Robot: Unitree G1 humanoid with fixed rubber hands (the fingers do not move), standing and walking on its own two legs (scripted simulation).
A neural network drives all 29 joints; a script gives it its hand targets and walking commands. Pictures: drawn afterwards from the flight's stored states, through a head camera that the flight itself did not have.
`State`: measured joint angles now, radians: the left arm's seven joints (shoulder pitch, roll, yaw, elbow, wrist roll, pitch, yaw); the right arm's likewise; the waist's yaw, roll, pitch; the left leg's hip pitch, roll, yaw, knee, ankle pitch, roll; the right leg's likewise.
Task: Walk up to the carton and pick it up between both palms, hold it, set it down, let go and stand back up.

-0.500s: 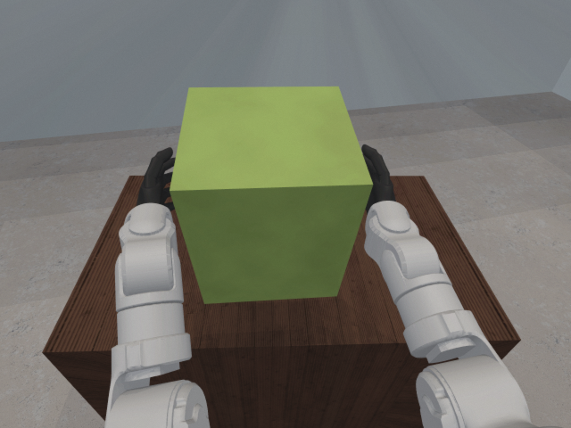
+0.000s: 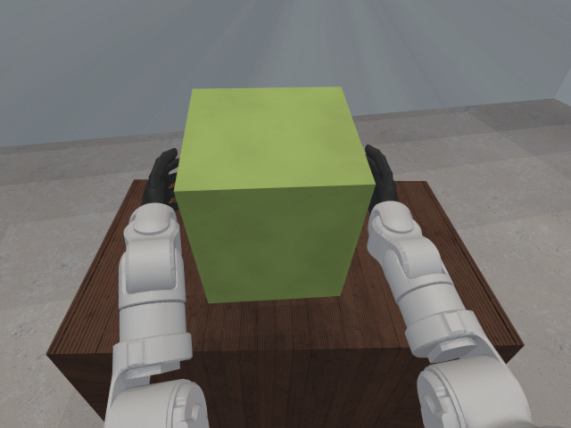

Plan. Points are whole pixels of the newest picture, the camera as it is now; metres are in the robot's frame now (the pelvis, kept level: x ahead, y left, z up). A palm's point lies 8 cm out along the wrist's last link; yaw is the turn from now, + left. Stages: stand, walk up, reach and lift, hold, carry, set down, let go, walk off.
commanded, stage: set down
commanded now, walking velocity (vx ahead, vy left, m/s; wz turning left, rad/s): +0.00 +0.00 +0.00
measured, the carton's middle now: (271, 200) +0.40 +0.01 +0.15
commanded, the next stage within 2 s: none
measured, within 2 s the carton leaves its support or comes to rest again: neither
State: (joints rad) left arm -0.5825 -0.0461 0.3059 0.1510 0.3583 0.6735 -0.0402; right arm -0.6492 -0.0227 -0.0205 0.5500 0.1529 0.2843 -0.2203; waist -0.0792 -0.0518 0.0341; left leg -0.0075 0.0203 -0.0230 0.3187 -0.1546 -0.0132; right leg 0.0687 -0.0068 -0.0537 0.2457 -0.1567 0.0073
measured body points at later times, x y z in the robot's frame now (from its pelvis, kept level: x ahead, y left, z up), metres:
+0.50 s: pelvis +0.02 +0.00 +0.00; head +0.00 +0.03 +0.45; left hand +0.39 +0.15 +0.11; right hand +0.38 -0.15 +0.14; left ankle +0.03 +0.12 -0.75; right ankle +0.00 -0.12 -0.75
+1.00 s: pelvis +0.02 +0.00 +0.00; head +0.01 +0.03 +0.45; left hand +0.42 +0.14 +0.10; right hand +0.39 -0.16 +0.12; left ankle +0.03 +0.12 -0.75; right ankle +0.00 -0.12 -0.75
